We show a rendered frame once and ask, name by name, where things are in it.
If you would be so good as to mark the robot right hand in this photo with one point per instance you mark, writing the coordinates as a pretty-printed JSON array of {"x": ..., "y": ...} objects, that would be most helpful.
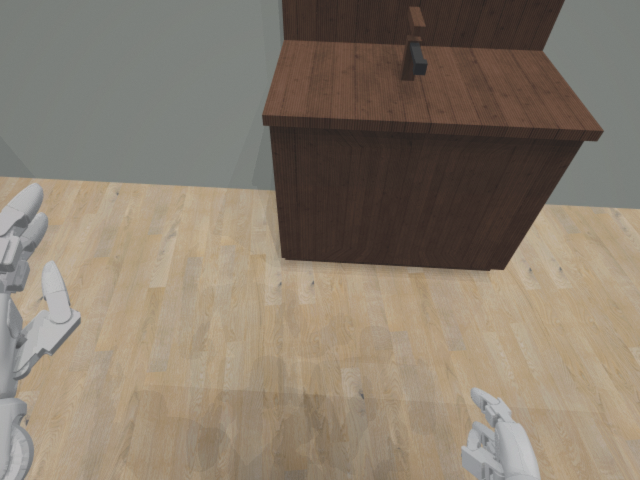
[{"x": 505, "y": 453}]

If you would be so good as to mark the robot left hand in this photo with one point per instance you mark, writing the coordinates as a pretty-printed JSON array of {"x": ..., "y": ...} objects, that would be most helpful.
[{"x": 21, "y": 231}]

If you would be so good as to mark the counter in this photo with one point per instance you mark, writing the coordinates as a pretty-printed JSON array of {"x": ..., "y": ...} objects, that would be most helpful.
[{"x": 375, "y": 165}]

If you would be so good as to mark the tap lever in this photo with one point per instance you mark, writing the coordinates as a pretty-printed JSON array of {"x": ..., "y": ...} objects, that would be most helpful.
[{"x": 420, "y": 64}]

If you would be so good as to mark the robot left forearm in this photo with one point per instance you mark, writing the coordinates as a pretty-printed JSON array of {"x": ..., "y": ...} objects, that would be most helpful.
[{"x": 16, "y": 445}]

